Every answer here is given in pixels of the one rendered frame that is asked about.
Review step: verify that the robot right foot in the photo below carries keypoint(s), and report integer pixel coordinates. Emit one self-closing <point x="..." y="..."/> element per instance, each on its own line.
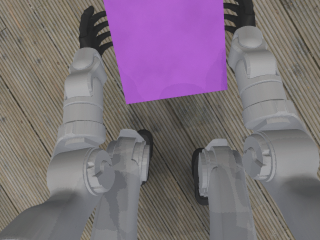
<point x="202" y="200"/>

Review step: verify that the right robot shin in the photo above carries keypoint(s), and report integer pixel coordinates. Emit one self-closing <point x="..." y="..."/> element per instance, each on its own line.
<point x="237" y="157"/>

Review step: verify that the robot right upper arm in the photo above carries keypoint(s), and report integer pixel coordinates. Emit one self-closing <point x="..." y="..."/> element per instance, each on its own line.
<point x="286" y="162"/>

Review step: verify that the robot left upper arm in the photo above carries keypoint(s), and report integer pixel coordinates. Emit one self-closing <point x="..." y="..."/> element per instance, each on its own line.
<point x="76" y="181"/>

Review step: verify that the right robot hand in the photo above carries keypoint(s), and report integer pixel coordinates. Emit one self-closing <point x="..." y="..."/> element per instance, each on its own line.
<point x="245" y="15"/>

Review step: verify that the left robot hand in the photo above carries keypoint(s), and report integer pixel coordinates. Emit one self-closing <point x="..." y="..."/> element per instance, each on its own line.
<point x="88" y="32"/>

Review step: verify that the carton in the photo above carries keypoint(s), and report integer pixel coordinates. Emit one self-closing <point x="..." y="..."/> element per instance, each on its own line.
<point x="168" y="48"/>

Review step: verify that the right robot forearm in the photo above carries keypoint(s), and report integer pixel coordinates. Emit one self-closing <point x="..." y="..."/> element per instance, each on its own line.
<point x="264" y="101"/>

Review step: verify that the left robot forearm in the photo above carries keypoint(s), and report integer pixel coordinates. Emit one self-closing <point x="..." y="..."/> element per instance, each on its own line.
<point x="83" y="104"/>

